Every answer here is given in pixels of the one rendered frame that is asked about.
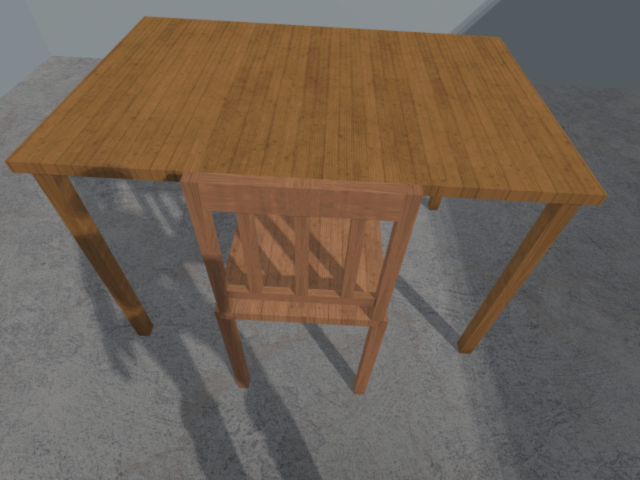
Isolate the table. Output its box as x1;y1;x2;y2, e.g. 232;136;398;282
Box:
4;16;608;354

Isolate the chair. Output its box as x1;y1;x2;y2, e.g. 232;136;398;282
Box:
180;171;423;395

